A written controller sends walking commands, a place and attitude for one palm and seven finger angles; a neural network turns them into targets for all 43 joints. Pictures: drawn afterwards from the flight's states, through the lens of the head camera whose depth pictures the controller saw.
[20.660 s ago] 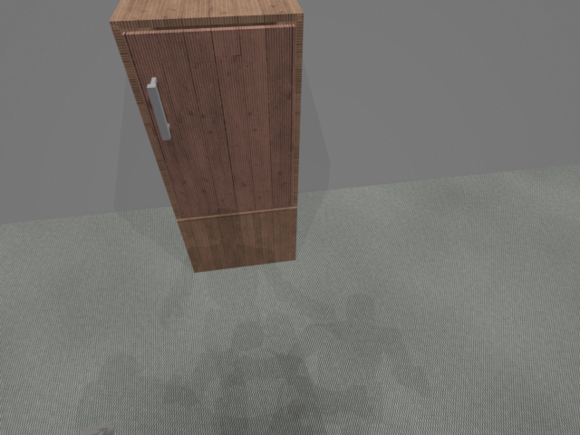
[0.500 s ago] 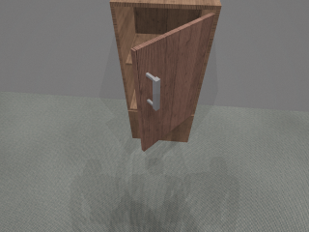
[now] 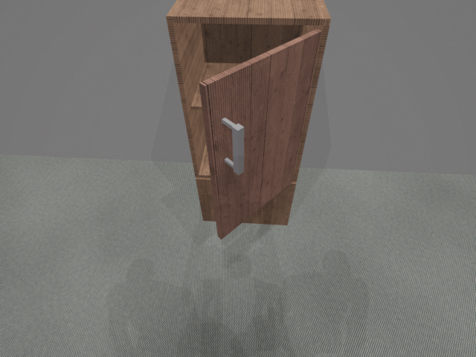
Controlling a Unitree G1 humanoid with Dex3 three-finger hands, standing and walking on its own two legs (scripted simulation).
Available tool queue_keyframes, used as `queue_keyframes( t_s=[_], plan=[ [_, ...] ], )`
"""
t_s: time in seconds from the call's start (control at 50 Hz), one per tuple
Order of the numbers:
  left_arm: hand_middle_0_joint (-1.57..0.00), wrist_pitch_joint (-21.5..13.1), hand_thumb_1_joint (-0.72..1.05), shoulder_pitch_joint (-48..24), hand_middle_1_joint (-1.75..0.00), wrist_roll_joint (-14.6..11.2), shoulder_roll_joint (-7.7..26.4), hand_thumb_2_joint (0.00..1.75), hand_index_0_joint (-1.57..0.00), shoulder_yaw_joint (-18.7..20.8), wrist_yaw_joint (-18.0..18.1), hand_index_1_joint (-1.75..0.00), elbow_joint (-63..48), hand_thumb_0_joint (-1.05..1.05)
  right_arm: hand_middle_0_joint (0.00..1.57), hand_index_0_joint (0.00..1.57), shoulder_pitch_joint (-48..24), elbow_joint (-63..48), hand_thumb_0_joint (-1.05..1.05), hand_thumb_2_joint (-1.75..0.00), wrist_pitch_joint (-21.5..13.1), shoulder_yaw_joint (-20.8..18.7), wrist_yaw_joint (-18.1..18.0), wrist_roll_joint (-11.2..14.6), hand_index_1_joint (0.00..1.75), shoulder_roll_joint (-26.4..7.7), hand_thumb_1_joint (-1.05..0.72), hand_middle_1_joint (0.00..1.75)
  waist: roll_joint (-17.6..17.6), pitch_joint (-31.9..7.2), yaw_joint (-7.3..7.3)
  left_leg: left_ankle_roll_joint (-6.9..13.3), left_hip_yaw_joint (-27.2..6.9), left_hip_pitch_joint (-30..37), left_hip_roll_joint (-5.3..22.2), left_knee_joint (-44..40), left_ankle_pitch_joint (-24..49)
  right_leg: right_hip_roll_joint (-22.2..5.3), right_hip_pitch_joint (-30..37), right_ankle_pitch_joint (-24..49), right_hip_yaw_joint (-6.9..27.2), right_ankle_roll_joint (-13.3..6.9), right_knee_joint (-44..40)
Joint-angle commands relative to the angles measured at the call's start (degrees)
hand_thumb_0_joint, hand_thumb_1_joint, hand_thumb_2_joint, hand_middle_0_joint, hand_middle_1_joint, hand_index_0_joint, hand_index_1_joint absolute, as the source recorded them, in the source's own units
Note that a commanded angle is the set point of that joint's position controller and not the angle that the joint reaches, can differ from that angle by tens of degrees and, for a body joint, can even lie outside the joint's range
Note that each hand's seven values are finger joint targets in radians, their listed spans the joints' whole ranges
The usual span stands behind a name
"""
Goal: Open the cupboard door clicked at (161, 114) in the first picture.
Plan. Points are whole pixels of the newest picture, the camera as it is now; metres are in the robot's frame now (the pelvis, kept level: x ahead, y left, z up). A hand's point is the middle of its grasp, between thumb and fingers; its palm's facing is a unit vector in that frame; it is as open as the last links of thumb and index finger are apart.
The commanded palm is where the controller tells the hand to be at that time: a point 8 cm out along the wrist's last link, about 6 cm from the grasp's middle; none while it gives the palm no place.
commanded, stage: let the arm hang, fingers relaxed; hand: left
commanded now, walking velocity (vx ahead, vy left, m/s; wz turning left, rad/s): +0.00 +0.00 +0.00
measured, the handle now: (232, 147) +0.57 +0.05 +0.01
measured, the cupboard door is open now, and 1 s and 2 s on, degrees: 47 47 47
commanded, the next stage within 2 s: look to check the result in 0.10 s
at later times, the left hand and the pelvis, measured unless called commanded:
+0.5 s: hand out of the picture +0.00 +0.16 -0.17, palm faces +0.06 -0.98 -0.20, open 7.4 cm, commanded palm none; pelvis +0.01 +0.00 +0.00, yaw +0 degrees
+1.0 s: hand out of the picture +0.03 +0.16 -0.18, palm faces +0.02 -0.98 -0.20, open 7.4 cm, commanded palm none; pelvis +0.02 -0.01 +0.00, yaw -3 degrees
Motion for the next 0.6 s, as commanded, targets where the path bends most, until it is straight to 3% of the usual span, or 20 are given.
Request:
queue_keyframes(
  t_s=[0.0,0.58],
  plan=[
    [-0.20,-0.88,0.90,3.70,-0.30,-0.05,5.29,0.90,-0.20,1.31,0.16,-0.30,-1.38,0.00,0.20,0.20,5.06,-1.00,0.00,-0.90,-0.43,-0.52,-0.19,0.08,0.30,-4.05,-0.90,0.30,-0.07,4.06,-0.01,2.22,-4.45,-3.92,4.17,-6.11,-2.23,-6.78,-1.54,-6.26,7.49,-0.51,-6.79],
    [-0.20,-1.35,0.90,2.70,-0.30,-0.12,5.87,0.90,-0.20,1.13,0.31,-0.30,-1.03,0.00,0.20,0.20,2.39,-0.49,0.00,-0.90,-0.68,-0.18,-0.21,0.26,0.30,-5.01,-0.90,0.30,-1.84,3.09,-0.06,1.65,-3.95,-1.03,4.42,-6.05,3.22,-7.17,0.97,-0.34,7.11,-0.14,-6.69]
  ],
)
